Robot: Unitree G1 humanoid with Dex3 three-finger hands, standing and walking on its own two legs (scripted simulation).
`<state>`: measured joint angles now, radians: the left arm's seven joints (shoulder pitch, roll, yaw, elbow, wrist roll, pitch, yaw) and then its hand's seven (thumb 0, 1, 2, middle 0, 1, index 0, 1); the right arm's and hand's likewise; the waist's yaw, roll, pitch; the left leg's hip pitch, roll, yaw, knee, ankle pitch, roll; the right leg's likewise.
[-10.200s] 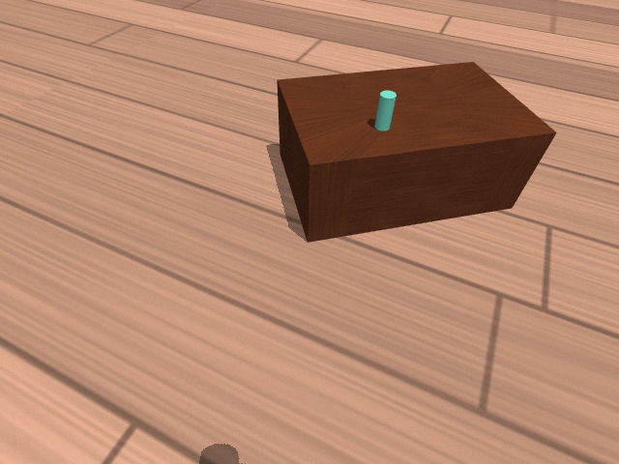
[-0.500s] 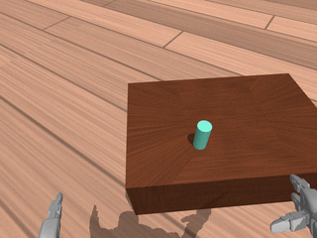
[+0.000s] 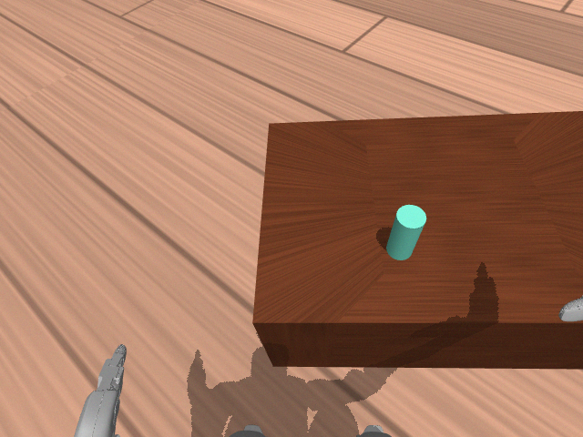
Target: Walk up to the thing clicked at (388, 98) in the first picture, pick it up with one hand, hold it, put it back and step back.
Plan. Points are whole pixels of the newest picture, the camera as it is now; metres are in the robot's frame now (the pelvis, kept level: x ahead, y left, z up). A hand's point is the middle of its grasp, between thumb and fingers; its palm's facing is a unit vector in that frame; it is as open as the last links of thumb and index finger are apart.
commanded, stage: go down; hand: right
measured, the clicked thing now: (404, 233) +0.57 -0.20 -0.23
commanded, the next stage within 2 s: approach in 0.66 s
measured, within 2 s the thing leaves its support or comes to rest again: neither
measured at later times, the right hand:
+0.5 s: hand out of the picture +0.41 -0.37 +0.04, palm faces +0.21 +0.98 -0.06, open 17.5 cm
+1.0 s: hand (575, 210) +0.45 -0.37 +0.03, palm faces +0.19 +0.98 +0.00, open 17.6 cm
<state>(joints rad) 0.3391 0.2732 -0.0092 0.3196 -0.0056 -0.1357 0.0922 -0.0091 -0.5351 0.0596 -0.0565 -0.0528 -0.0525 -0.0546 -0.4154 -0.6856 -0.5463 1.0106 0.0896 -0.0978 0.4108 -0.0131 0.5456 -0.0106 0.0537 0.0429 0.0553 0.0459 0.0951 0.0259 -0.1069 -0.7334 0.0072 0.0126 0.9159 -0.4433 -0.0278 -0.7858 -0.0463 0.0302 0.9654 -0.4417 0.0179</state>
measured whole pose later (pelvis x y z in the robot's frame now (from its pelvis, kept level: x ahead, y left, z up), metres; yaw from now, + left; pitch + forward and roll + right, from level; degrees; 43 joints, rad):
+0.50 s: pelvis -0.01 -0.01 -0.01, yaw +1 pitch +18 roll +3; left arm 0.34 0.28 -0.02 0.22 0.00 -0.08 0.04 -0.01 -0.51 0.05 -0.06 -0.06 -0.06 -0.05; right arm -0.66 -0.83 -0.62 1.20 0.07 -0.21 0.45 -0.01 0.53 -0.01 0.06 0.04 0.06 0.04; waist 0.16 0.04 -0.11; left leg -0.84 0.00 0.02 0.95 -0.44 -0.03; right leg -0.91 -0.06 0.04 1.03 -0.45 0.01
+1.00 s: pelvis -0.01 -0.01 -0.03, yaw +1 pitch +23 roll +5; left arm 0.29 0.27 -0.05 0.20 0.02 -0.11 0.02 -0.01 -0.53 0.05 -0.05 -0.04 -0.04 -0.05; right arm -0.77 -0.89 -0.64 1.31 0.12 -0.36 0.49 -0.01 0.56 -0.02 0.06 0.04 0.06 0.04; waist 0.20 0.03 -0.13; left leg -0.98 -0.01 0.03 1.04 -0.47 -0.04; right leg -1.06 -0.06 0.06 1.15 -0.49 0.00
